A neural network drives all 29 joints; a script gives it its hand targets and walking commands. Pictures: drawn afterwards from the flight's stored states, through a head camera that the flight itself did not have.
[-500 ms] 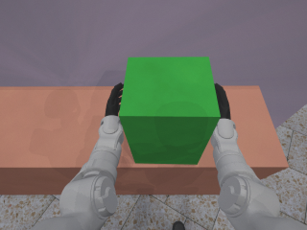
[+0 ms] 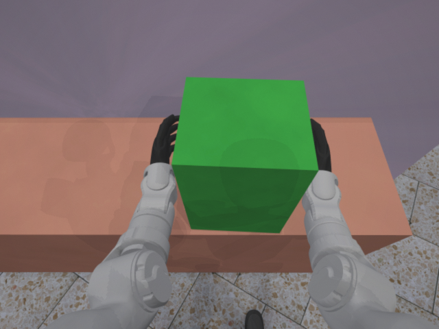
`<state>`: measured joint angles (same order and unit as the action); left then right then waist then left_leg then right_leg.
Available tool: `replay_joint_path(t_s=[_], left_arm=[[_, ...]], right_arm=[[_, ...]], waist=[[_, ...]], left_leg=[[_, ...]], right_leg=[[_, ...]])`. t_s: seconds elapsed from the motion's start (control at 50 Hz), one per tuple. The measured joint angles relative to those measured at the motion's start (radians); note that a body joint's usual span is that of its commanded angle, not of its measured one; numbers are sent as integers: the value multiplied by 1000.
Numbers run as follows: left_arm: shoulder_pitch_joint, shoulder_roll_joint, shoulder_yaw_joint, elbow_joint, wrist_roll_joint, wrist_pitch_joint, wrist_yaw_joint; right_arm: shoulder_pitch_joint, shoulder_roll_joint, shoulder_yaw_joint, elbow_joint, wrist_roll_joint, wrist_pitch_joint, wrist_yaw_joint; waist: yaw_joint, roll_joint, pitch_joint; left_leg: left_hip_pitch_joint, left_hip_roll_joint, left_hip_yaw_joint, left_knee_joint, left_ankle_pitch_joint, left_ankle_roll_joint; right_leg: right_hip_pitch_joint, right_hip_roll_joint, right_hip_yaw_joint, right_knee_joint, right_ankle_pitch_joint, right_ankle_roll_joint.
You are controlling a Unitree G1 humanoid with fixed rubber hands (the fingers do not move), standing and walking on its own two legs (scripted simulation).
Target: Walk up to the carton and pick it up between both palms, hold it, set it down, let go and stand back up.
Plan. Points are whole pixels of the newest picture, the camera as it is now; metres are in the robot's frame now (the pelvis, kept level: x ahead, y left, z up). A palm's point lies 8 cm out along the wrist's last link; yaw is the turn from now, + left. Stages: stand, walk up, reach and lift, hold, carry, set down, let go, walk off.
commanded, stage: set down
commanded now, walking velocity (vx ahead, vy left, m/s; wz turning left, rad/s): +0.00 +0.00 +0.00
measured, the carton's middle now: (239, 165) +0.41 -0.04 -0.01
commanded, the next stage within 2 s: none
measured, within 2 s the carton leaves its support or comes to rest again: neither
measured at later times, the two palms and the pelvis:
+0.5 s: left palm (162, 158) +0.41 +0.10 +0.02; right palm (318, 163) +0.39 -0.19 +0.02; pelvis +0.00 +0.00 +0.00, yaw +0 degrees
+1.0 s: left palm (165, 155) +0.43 +0.10 +0.01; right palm (316, 163) +0.40 -0.19 +0.00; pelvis +0.00 +0.00 -0.01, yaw -4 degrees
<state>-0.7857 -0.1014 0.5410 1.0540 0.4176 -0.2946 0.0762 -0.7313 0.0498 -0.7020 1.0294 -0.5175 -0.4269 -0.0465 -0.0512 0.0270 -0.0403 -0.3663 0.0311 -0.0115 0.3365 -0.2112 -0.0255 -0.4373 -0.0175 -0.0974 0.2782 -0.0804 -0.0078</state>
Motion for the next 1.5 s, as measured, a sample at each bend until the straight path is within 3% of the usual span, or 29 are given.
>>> replay_joint_path(t_s=[0.66,0.84,0.9,1.0,1.12,1.32,1.42,1.5], left_arm=[[30,-34,23,-103,50,9,-22],[21,-12,10,-74,48,2,-4],[5,31,-40,-6,-4,-1,26],[-79,135,-239,204,-236,-32,91],[-199,192,-403,419,-434,-117,86],[-273,276,-591,569,-657,-179,36],[-295,320,-686,533,-767,-158,17],[-308,332,-711,458,-811,-109,3]], right_arm=[[20,30,-22,-69,-14,0,29],[9,20,-4,-46,2,6,30],[-11,-23,83,40,91,10,15],[-89,-122,354,233,373,33,-33],[-199,-201,578,379,604,20,-39],[-309,-334,762,533,835,-16,6],[-325,-402,826,486,923,24,49],[-328,-427,846,404,950,83,71]], waist=[[-5,-19,29],[3,-24,34],[6,-29,16],[17,-21,-70],[32,6,-156],[47,14,-216],[55,10,-243],[60,12,-254]], left_leg=[[14,-1,2,-11,3,1],[22,3,18,-3,-5,0],[0,6,34,16,-15,1],[-139,19,56,120,-58,0],[-289,25,52,238,-103,-2],[-446,22,37,357,-131,-8],[-543,27,34,422,-142,-8],[-588,30,33,448,-140,-8]], right_leg=[[14,-1,1,-10,3,1],[12,4,16,3,-2,2],[-19,7,31,26,-8,1],[-159,18,54,107,-28,-2],[-301,19,54,205,-61,0],[-454,10,43,322,-92,-3],[-550,13,42,383,-99,-10],[-596,15,43,409,-96,-14]])
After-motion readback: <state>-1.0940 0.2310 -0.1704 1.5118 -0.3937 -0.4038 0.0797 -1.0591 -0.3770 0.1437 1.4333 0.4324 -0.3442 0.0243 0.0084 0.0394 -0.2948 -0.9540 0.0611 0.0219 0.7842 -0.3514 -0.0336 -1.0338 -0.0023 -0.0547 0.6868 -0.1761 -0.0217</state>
